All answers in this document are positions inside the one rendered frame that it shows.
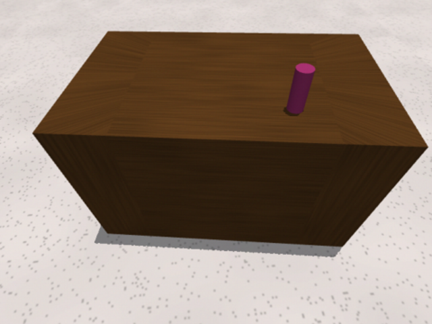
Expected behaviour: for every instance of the can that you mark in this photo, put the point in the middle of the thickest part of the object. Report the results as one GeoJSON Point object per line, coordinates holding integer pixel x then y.
{"type": "Point", "coordinates": [301, 84]}

